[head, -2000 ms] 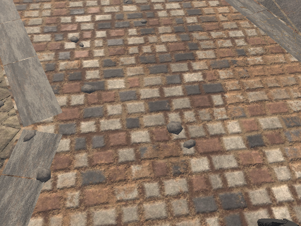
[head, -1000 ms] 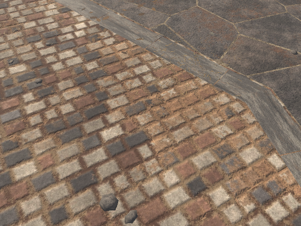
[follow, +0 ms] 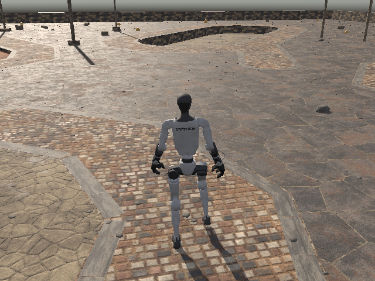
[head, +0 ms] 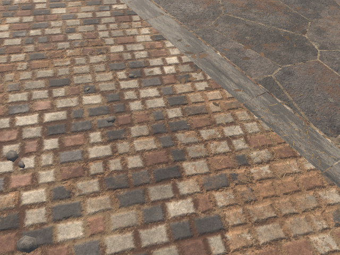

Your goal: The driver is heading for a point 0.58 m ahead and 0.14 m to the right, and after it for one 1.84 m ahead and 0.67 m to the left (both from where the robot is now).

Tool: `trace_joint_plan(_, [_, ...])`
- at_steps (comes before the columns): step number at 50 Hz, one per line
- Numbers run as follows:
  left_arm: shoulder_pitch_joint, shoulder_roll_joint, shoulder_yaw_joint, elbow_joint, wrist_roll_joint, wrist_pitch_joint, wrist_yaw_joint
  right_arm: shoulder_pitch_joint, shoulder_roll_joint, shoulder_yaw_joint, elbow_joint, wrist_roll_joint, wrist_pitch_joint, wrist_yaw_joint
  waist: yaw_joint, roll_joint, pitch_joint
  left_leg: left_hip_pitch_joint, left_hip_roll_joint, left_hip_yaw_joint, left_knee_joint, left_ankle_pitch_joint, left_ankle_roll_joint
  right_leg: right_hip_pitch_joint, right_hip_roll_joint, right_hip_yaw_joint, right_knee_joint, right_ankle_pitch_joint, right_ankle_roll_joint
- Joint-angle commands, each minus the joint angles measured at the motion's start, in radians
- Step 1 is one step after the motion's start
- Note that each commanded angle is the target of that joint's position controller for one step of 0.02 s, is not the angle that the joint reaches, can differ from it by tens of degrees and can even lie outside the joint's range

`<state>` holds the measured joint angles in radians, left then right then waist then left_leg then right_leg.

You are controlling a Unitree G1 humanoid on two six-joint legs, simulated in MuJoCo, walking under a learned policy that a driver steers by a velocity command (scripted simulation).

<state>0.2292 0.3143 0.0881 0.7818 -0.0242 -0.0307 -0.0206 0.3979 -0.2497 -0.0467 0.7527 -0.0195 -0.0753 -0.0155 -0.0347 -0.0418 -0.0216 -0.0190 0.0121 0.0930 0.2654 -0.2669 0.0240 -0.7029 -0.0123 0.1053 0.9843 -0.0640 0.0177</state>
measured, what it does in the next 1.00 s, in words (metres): walks ahead, turning right: right foot, then left foot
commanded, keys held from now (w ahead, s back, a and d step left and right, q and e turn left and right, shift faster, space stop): w+e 0.62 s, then w+q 0.38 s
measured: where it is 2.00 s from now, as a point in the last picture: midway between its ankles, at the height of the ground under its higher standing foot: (199, 137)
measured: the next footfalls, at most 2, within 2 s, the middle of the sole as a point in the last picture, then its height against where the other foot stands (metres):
right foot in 0.26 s outside the picture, level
left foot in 0.72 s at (173, 233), level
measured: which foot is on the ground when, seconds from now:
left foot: down 0.00-0.24, up 0.26-0.70, down 0.72-1.00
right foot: up 0.00-0.24, down 0.26-0.74, up 0.76-1.00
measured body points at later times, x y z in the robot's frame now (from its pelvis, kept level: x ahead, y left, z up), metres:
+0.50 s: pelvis +0.26 -0.08 +0.00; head +0.29 -0.10 +0.44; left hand +0.44 +0.16 -0.11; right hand +0.34 -0.39 -0.09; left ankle +0.39 +0.08 -0.67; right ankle +0.24 -0.15 -0.75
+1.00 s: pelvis +0.55 -0.12 +0.00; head +0.58 -0.12 +0.45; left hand +0.81 +0.05 -0.09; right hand +0.49 -0.39 -0.11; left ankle +0.58 -0.04 -0.75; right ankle +0.58 -0.31 -0.69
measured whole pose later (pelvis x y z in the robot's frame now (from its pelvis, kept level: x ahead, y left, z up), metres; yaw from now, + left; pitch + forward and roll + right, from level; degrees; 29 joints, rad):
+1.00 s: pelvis +0.55 -0.12 +0.00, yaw -19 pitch +2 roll +0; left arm 0.13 0.28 0.04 0.68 0.01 -0.09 -0.01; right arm 0.40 -0.26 -0.04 0.74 0.01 -0.07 0.01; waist -0.07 -0.03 0.03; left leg -0.20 -0.08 -0.09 0.34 -0.17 0.06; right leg -0.58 -0.04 0.07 0.82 -0.21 0.02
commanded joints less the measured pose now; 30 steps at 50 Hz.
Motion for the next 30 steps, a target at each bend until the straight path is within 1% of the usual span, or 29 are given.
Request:
trace_joint_plan(1, [-0.128, 0.028, -0.001, -0.100, 0.003, -0.013, -0.009, -0.027, -0.147, -0.041, -0.050, 0.001, -0.017, -0.006, -0.021, 0.140, 0.111, 0.000, 0.226, -0.060, -0.151, 0.171, 0.111, -0.118, -0.033, -0.017, -0.087, 0.104, 0.021])
trace_joint_plan(3, [-0.186, 0.008, -0.014, -0.127, 0.003, -0.015, -0.023, -0.010, -0.162, -0.047, -0.036, 0.006, -0.014, -0.007, -0.047, 0.135, 0.140, -0.002, 0.236, -0.015, -0.160, 0.200, 0.112, -0.091, -0.044, -0.068, -0.181, 0.128, 0.015])
trace_joint_plan(5, [-0.240, -0.010, -0.027, -0.156, 0.001, -0.020, -0.038, 0.020, -0.174, -0.053, -0.015, 0.014, -0.008, -0.007, -0.070, 0.123, 0.171, 0.032, 0.258, 0.011, -0.155, 0.236, 0.116, -0.088, -0.049, -0.103, -0.256, 0.111, -0.007])
trace_joint_plan(7, [-0.278, -0.014, -0.033, -0.183, -0.002, -0.026, -0.054, 0.040, -0.183, -0.056, 0.003, 0.024, 0.003, -0.006, -0.078, 0.117, 0.186, 0.087, 0.275, 0.035, -0.125, 0.310, 0.113, -0.083, -0.043, -0.139, -0.317, 0.051, -0.038])
trace_joint_plan(8, [-0.286, -0.010, -0.033, -0.194, -0.003, -0.029, -0.061, 0.040, -0.190, -0.058, 0.009, 0.029, 0.009, -0.006, -0.071, 0.123, 0.181, 0.112, 0.281, 0.049, -0.094, 0.400, 0.107, -0.062, -0.032, -0.162, -0.341, 0.008, -0.057])
trace_joint_plan(9, [-0.279, 0.002, -0.029, -0.203, -0.004, -0.030, -0.066, 0.031, -0.202, -0.061, 0.011, 0.032, 0.014, -0.008, -0.052, 0.139, 0.159, 0.126, 0.282, 0.068, -0.040, 0.583, 0.098, -0.009, -0.008, -0.190, -0.360, -0.042, -0.080])
trace_joint_plan(10, [-0.252, 0.022, -0.020, -0.205, -0.002, -0.029, -0.067, 0.025, -0.221, -0.065, 0.010, 0.034, 0.018, -0.012, -0.025, 0.167, 0.114, 0.140, 0.284, 0.082, 0.036, 0.824, 0.089, 0.070, 0.029, -0.224, -0.358, -0.090, -0.104])
trace_joint_plan(11, [-0.170, 0.056, -0.003, -0.192, -0.003, -0.026, -0.064, 0.018, -0.238, -0.069, 0.009, 0.035, 0.025, -0.017, 0.028, 0.192, 0.046, 0.144, 0.279, 0.096, 0.161, 1.033, 0.077, 0.189, 0.071, -0.248, -0.353, -0.132, -0.130])
trace_joint_plan(12, [-0.016, 0.109, 0.025, -0.159, -0.007, -0.023, -0.056, 0.002, -0.247, -0.069, 0.005, 0.036, 0.030, -0.022, 0.118, 0.186, -0.051, 0.086, 0.257, 0.119, 0.354, 1.109, 0.053, 0.411, 0.111, -0.251, -0.397, -0.093, -0.168])
trace_joint_plan(13, [0.141, 0.172, 0.057, -0.123, -0.009, -0.013, -0.036, -0.003, -0.245, -0.064, -0.011, 0.036, 0.021, -0.027, 0.203, 0.140, -0.140, -0.124, 0.223, 0.119, 0.597, 0.941, 0.014, 0.721, 0.081, -0.150, -0.429, -0.052, -0.212])
trace_joint_plan(14, [0.201, 0.286, 0.076, -0.112, -0.007, -0.008, -0.015, 0.072, -0.100, -0.019, -0.068, 0.000, -0.006, -0.011, 0.129, -0.147, -0.258, -0.596, 0.060, 0.080, 1.006, -0.015, -0.054, 1.135, -0.214, 0.373, -0.438, -0.150, -0.381])
trace_joint_plan(15, [0.231, 0.248, 0.059, -0.133, 0.000, -0.020, -0.013, 0.029, -0.121, -0.009, -0.081, 0.023, -0.051, 0.002, 0.156, -0.102, -0.450, -0.712, -0.045, -0.171, 1.175, -0.330, -0.052, 1.213, -0.343, 0.769, -0.627, -0.286, -0.473])
trace_joint_plan(16, [0.202, 0.182, 0.040, -0.117, 0.008, -0.027, -0.015, -0.109, -0.186, -0.030, -0.117, 0.065, -0.069, 0.011, 0.188, -0.046, -0.301, -0.808, 0.014, -0.213, 1.176, -0.240, -0.034, 1.126, -0.299, 0.610, -0.674, -0.251, -0.397])
trace_joint_plan(17, [0.139, 0.155, 0.031, -0.117, -0.001, -0.032, -0.014, -0.143, -0.176, -0.023, -0.135, 0.063, -0.079, 0.009, 0.145, -0.009, -0.164, -0.805, 0.058, -0.196, 1.089, -0.152, -0.017, 0.955, -0.254, 0.468, -0.679, -0.179, -0.357])
trace_joint_plan(18, [0.060, 0.127, 0.021, -0.132, -0.001, -0.033, -0.012, -0.149, -0.171, -0.026, -0.125, 0.035, -0.081, 0.001, 0.093, 0.050, -0.085, -0.750, 0.092, -0.185, 1.004, -0.101, -0.019, 0.789, -0.207, 0.369, -0.690, -0.093, -0.326])
trace_joint_plan(19, [0.005, 0.100, 0.011, -0.151, 0.010, -0.033, -0.009, -0.128, -0.179, -0.035, -0.119, 0.020, -0.071, -0.001, 0.048, 0.035, -0.042, -0.677, 0.114, -0.185, 0.954, -0.065, -0.026, 0.663, -0.170, 0.297, -0.715, -0.005, -0.318])
trace_joint_plan(20, [-0.023, 0.097, 0.009, -0.164, 0.019, -0.034, -0.006, -0.104, -0.178, -0.038, -0.117, 0.015, -0.057, 0.002, 0.019, 0.009, -0.029, -0.626, 0.122, -0.185, 0.931, -0.044, -0.035, 0.582, -0.153, 0.275, -0.743, 0.033, -0.323])
trace_joint_plan(22, [-0.035, 0.103, 0.012, -0.156, 0.013, -0.042, 0.001, -0.083, -0.155, -0.033, -0.112, 0.005, -0.033, 0.003, -0.004, 0.000, -0.008, -0.594, 0.123, -0.161, 0.861, -0.023, -0.067, 0.479, -0.136, 0.218, -0.771, 0.117, -0.334])
trace_joint_plan(23, [-0.030, 0.113, 0.014, -0.149, 0.012, -0.044, 0.006, -0.103, -0.145, -0.030, -0.121, -0.001, -0.027, 0.002, -0.003, 0.002, 0.008, -0.591, 0.117, -0.149, 0.811, 0.013, -0.082, 0.436, -0.121, 0.187, -0.779, 0.141, -0.330])
trace_joint_plan(25, [-0.012, 0.127, 0.017, -0.136, 0.010, -0.043, 0.017, -0.189, -0.124, -0.019, -0.148, -0.005, -0.026, 0.000, 0.021, -0.008, 0.035, -0.589, 0.098, -0.132, 0.663, 0.140, -0.101, 0.387, -0.082, 0.139, -0.778, 0.141, -0.304])
trace_joint_plan(27, [0.016, 0.132, 0.018, -0.122, 0.002, -0.035, 0.023, -0.281, -0.099, -0.008, -0.167, -0.001, -0.034, 0.006, 0.062, -0.020, 0.040, -0.534, 0.059, -0.123, 0.470, 0.288, -0.101, 0.369, -0.042, 0.107, -0.751, 0.081, -0.264])
trace_joint_plan(28, [0.040, 0.137, 0.020, -0.114, -0.001, -0.031, 0.026, -0.326, -0.094, -0.004, -0.176, 0.005, -0.039, 0.011, 0.085, -0.025, 0.036, -0.503, 0.036, -0.117, 0.395, 0.342, -0.102, 0.371, -0.040, 0.115, -0.741, 0.044, -0.252])
trace_joint_plan(29, [0.066, 0.144, 0.022, -0.106, -0.004, -0.028, 0.028, -0.360, -0.100, -0.005, -0.185, 0.014, -0.043, 0.017, 0.102, -0.028, 0.031, -0.479, 0.017, -0.117, 0.350, 0.370, -0.103, 0.385, -0.051, 0.140, -0.734, 0.013, -0.248])
trace_joint_plan(30, [0.084, 0.148, 0.023, -0.098, -0.008, -0.024, 0.029, -0.380, -0.111, -0.009, -0.193, 0.023, -0.047, 0.022, 0.108, -0.035, 0.030, -0.469, 0.010, -0.132, 0.314, 0.372, -0.100, 0.411, -0.067, 0.172, -0.715, -0.013, -0.244])
Keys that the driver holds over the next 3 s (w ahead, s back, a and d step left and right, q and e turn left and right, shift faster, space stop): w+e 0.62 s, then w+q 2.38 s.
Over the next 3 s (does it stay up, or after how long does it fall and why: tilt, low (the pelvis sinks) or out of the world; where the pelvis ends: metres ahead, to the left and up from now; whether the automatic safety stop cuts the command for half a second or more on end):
stays up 1.51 0.08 0.00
